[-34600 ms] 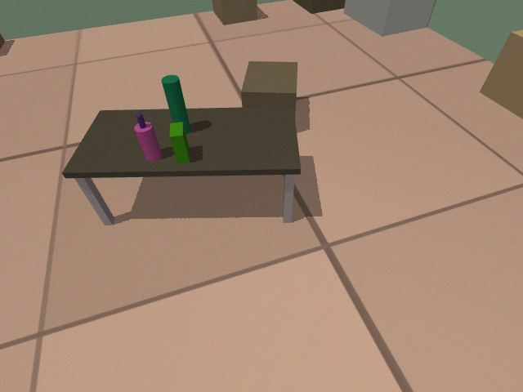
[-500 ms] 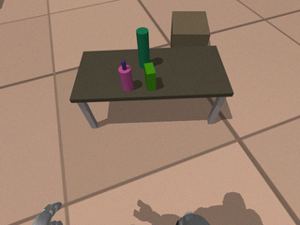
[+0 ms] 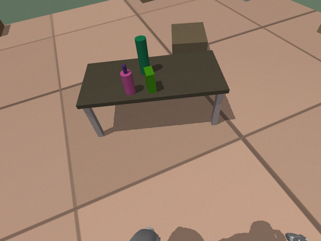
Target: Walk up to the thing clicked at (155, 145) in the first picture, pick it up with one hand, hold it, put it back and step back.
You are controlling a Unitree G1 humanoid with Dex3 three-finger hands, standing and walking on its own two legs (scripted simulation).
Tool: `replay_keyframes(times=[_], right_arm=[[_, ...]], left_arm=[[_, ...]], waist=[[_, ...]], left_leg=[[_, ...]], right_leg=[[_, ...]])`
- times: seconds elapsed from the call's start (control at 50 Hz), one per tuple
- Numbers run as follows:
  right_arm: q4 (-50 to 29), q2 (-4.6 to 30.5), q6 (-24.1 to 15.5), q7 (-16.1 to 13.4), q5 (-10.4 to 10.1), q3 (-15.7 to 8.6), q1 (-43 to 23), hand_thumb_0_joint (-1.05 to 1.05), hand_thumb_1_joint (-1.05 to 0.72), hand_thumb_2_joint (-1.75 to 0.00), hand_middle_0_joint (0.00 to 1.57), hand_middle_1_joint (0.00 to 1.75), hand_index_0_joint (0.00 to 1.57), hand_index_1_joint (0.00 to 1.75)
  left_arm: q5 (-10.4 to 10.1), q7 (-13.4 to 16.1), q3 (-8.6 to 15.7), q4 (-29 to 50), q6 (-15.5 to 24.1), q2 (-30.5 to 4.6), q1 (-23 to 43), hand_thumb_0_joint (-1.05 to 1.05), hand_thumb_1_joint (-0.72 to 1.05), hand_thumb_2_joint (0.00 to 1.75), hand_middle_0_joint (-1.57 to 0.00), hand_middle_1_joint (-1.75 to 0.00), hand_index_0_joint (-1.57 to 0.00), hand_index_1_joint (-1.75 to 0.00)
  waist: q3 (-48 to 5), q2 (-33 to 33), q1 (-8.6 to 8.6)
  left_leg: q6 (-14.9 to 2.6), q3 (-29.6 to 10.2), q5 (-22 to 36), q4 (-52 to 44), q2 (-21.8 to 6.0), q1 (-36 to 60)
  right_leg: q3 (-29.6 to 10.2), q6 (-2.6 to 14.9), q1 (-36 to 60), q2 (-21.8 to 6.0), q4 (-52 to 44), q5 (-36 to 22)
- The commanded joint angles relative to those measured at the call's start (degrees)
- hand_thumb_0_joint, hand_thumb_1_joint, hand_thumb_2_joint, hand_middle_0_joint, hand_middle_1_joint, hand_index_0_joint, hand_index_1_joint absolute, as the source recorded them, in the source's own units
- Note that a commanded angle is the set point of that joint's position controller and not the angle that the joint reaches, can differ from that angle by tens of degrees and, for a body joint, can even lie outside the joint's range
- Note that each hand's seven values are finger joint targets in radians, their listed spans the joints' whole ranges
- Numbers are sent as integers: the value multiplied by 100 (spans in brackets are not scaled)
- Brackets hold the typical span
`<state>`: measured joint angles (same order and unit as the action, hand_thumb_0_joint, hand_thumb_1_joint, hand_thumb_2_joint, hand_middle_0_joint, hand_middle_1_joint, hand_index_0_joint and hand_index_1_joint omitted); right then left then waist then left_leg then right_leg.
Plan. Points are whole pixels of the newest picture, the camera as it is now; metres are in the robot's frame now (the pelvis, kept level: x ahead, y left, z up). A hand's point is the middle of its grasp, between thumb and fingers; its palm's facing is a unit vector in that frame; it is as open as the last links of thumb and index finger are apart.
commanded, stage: step back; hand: left
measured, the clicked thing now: (127, 78) +1.03 +0.29 -0.28
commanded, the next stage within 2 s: stand in 1.02 s
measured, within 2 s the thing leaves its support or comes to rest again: neither
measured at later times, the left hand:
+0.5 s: hand out of the picture +0.01 +0.26 -0.14, palm faces +0.10 -0.92 -0.39, open 7.3 cm
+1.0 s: hand out of the picture +0.08 +0.30 -0.15, palm faces +0.08 -0.93 -0.36, open 7.3 cm
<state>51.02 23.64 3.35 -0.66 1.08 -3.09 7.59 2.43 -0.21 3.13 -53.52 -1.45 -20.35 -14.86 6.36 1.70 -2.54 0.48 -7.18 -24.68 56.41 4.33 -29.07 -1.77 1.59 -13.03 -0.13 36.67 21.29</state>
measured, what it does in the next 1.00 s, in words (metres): steps on the spot: left foot, then left foot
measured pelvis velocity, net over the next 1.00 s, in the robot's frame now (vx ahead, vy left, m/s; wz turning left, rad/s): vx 0.02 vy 0.03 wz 0.08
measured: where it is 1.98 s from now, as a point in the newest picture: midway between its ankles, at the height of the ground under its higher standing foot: outside the picture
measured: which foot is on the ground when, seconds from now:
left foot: up 0.00-0.16, down 0.18-0.42, up 0.44-0.66, down 0.68-1.00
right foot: down 0.00-1.00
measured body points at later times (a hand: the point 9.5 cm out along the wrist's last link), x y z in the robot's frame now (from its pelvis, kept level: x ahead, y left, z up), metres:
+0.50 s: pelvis -0.02 -0.01 +0.00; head -0.02 -0.02 +0.45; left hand +0.01 +0.31 -0.11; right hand +0.07 -0.31 -0.13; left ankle -0.02 +0.13 -0.70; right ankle -0.01 -0.11 -0.73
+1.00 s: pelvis +0.02 +0.03 +0.01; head +0.04 +0.03 +0.45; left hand +0.07 +0.34 -0.12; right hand +0.17 -0.25 -0.12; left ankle +0.04 +0.15 -0.73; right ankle +0.00 -0.11 -0.73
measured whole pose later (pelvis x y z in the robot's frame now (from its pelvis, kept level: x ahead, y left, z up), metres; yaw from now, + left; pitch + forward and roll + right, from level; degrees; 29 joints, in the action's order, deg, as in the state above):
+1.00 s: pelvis +0.02 +0.03 +0.01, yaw +5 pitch -2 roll -1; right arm 60.6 18.7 -0.8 0.4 1.3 -0.9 2.2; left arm 0.3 0.0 1.1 -60.4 1.3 -21.2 -7.2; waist 4.3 0.2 -1.1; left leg 0.3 1.7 -14.2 31.4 -2.2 -15.3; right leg 0.2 -1.1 -8.6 -0.8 29.4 18.9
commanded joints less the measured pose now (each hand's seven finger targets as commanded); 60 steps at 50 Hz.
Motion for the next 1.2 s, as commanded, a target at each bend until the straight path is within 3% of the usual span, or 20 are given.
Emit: replay_keyframes(times=[0.0, 0.08, 0.14, 0.16, 0.2, 0.22, 0.36, 0.38, 0.4, 0.42, 0.52, 0.62, 0.66, 0.68, 0.7, 0.74, 0.78, 0.82, 1.04, 1.18], right_arm=[[-304, 977, -232, -4, 17, -228, -36, 0, -90, -90, 20, 30, 20, 30], [-277, 857, -345, 90, 92, -220, -216, 0, -90, -90, 20, 30, 20, 30], [54, 788, -442, 96, 82, -286, 332, 0, -90, -90, 20, 30, 20, 30], [169, 896, -484, 74, 100, -359, 511, 0, -90, -90, 20, 30, 20, 30], [167, 1591, -532, 69, 108, -478, 643, 0, -90, -90, 20, 30, 20, 30], [98, 1759, -529, 96, 109, -528, 563, 0, -90, -90, 20, 30, 20, 30], [-22, 849, -392, 142, 53, -225, -98, 0, -90, -90, 20, 30, 20, 30], [-168, 551, -395, 137, 32, -148, -168, 0, -90, -90, 20, 30, 20, 30], [-116, 734, -370, 70, 78, -199, -195, 0, -90, -90, 20, 30, 20, 30], [-18, 997, -387, 61, 76, -276, 7, 0, -90, -90, 20, 30, 20, 30], [265, 848, -467, 133, 61, -257, 452, 0, -90, -90, 20, 30, 20, 30], [377, 617, -535, 93, 79, -243, 451, 0, -90, -90, 20, 30, 20, 30], [423, 955, -575, 16, 127, -330, 514, 0, -90, -90, 20, 30, 20, 30], [301, 1215, -600, -7, 125, -338, 262, 0, -90, -90, 20, 30, 20, 30], [284, 1468, -575, 3, 48, -355, 119, 0, -90, -90, 20, 30, 20, 30], [299, 1305, -533, 5, 71, -281, -186, 0, -90, -90, 20, 30, 20, 30], [304, 1055, -497, 9, 28, -182, -562, 0, -90, -90, 20, 30, 20, 30], [360, 802, -482, 25, -30, -91, -536, 0, -90, -90, 20, 30, 20, 30], [822, 917, -582, 33, -59, -55, -595, 0, -90, -90, 20, 30, 20, 30], [861, 805, -545, 47, -72, -11, -877, 0, -90, -90, 20, 30, 20, 30]], left_arm=[[38, 139, 469, 599, 333, -1660, 426, 0, 90, 90, -20, -30, -20, -30], [24, 102, 519, 520, 320, -1764, 188, 0, 90, 90, -20, -30, -20, -30], [-23, 50, 408, 566, 236, -1690, 543, 0, 90, 90, -20, -30, -20, -30], [-11, 33, 294, 562, 225, -1451, 462, 0, 90, 90, -20, -30, -20, -30], [-150, 22, 211, 528, 236, -1155, 770, 0, 90, 90, -20, -30, -20, -30], [-82, 34, 341, 473, 246, -1548, 836, 0, 90, 90, -20, -30, -20, -30], [-35, 44, 378, -115, 466, -1285, -222, 0, 90, 90, -20, -30, -20, -30], [50, 96, 501, -119, 499, -1730, -385, 0, 90, 90, -20, -30, -20, -30], [42, 100, 579, -28, 506, -2143, -128, 0, 90, 90, -20, -30, -20, -30], [22, 100, 581, 162, 535, -2108, 241, 0, 90, 90, -20, -30, -20, -30], [-32, 90, 432, 197, 607, -1652, 591, 0, 90, 90, -20, -30, -20, -30], [-165, 66, 269, 175, 460, -1532, 682, 0, 90, 90, -20, -30, -20, -30], [-198, 56, 119, 246, 401, -1206, 569, 0, 90, 90, -20, -30, -20, -30], [-277, 54, 51, 247, 345, -997, 522, 0, 90, 90, -20, -30, -20, -30], [-285, 94, 136, 74, 266, -1223, 531, 0, 90, 90, -20, -30, -20, -30], [-213, 96, 88, -38, 279, -1169, 509, 0, 90, 90, -20, -30, -20, -30], [-190, 121, 110, -274, 371, -1262, 206, 0, 90, 90, -20, -30, -20, -30], [-160, 111, 174, -281, 427, -1571, 525, 0, 90, 90, -20, -30, -20, -30], [-267, 96, -29, -570, 383, -1142, 900, 0, 90, 90, -20, -30, -20, -30], [-210, 73, -41, -694, 343, -1192, 1156, 0, 90, 90, -20, -30, -20, -30]], waist=[[-410, -961, -3], [-302, -1212, -226], [-421, -1076, 167], [-545, -751, 247], [-573, 752, 416], [-219, 540, 467], [-470, 209, -146], [-378, -915, -285], [-12, -1020, -253], [274, -545, -107], [-192, -770, 105], [-636, -873, 243], [-964, -107, 283], [-1103, 476, 217], [-1052, 578, 229], [-874, 494, 109], [-924, 578, -57], [-861, -68, 160], [-1264, -37, 218], [-932, -77, 198]], left_leg=[[96, 89, -43, 92, -149, 25], [105, 460, -399, -1620, -354, 342], [-75, 879, 397, -3241, -222, 1818], [-178, 630, 589, -3461, -261, 2533], [-1126, -2272, -1907, -4318, -2088, 2263], [-1507, -2513, -2346, -4540, -2382, 1391], [-517, -109, -618, -2754, -1079, 200], [-181, 295, -659, -1464, -352, -821], [-127, 131, -812, -612, -252, -722], [-119, -222, -605, -313, -457, -534], [-11, 153, 13, -973, -669, 307], [-75, 1048, 1396, -2863, -393, 1710], [-352, 136, 2254, -3132, -1085, 2433], [-802, -1055, 1762, -3544, -1883, 2291], [-1326, -1313, 1457, -3623, -2283, 1645], [-1133, -874, 1631, -3451, -2024, 1513], [-605, -188, 2194, -2908, -1561, 1264], [-264, 275, 1769, -2643, -1052, 1256], [-313, 244, 3975, -3209, -1367, 2563], [-183, 306, 2862, -3686, -1259, 2422]], right_leg=[[-1049, 779, 79, -1191, -1367, -718], [-1369, 906, 380, -1467, -1550, 455], [-962, 696, -313, -1333, -1176, 160], [-679, 523, -744, -1117, -741, -35], [416, -1, -1627, -28, 727, 1050], [-10, 4, -1286, -208, 1394, 1313], [134, 21, 1246, 7, -1424, -156], [-1914, 434, 1420, -1102, -2159, 1210], [-3080, 946, 458, -2196, -2749, 2632], [-3160, 1244, 46, -2398, -2692, 2420], [-1130, 901, 117, -1631, -2049, -381], [-145, 506, 0, -1143, -716, -2639], [80, 172, -486, -740, -54, -2123], [267, -70, -701, -191, 372, -754], [287, -57, -200, -100, 450, 720], [181, 16, -30, -184, -90, 587], [-21, 29, 547, -347, -1041, -797], [-680, 192, 447, -751, -1269, -1306], [-163, -106, 720, -607, -1308, -2593], [-193, -138, 771, -681, -1872, -1894]])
